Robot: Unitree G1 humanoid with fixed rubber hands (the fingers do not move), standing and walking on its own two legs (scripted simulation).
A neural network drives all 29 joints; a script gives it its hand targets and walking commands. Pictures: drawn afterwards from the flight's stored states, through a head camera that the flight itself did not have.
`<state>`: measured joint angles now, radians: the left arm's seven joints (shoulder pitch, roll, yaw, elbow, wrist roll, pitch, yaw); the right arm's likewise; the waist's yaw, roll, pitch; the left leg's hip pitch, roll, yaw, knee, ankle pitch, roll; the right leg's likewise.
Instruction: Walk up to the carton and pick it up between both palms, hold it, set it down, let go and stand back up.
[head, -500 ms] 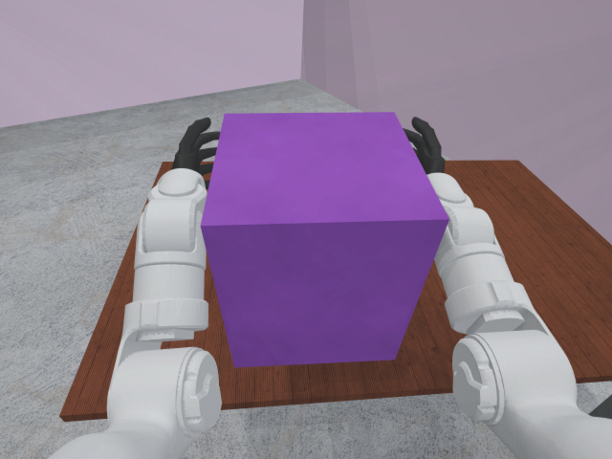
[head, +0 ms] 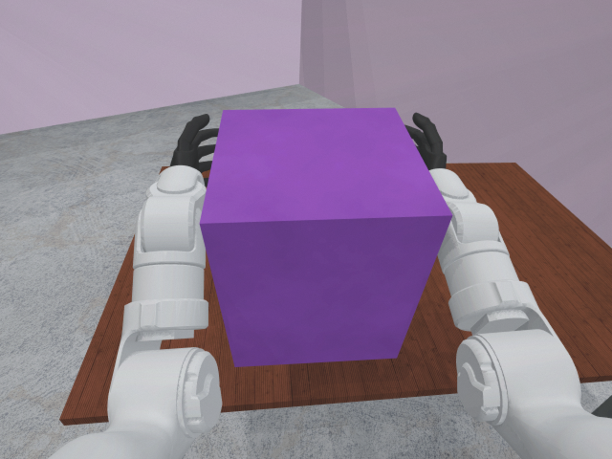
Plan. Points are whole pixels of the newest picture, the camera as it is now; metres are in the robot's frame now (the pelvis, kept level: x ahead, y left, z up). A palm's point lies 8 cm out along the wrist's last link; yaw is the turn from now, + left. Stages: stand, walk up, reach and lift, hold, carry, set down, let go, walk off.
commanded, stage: hold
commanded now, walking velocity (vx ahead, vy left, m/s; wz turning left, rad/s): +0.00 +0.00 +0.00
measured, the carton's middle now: (313, 239) +0.33 +0.00 +0.18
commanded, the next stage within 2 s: none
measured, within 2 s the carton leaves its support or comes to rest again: neither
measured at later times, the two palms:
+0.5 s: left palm (187, 175) +0.38 +0.15 +0.24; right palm (426, 174) +0.38 -0.15 +0.24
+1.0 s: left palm (187, 173) +0.38 +0.15 +0.25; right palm (428, 175) +0.38 -0.15 +0.24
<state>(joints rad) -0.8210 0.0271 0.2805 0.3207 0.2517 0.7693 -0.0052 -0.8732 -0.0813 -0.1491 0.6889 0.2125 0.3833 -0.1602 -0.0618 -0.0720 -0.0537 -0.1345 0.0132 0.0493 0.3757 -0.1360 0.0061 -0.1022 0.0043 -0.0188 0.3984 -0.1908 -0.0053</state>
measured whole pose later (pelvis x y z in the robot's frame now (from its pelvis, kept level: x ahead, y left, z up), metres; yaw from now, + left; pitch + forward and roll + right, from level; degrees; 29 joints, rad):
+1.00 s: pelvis +0.00 +0.00 +0.00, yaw +0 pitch -6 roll +0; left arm -0.82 0.02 0.29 0.31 0.25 0.78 -0.01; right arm -0.87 -0.08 -0.14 0.67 0.22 0.41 -0.17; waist -0.06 -0.06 -0.06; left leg -0.13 0.01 0.05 0.38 -0.14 0.01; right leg -0.10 0.00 -0.02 0.40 -0.19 -0.01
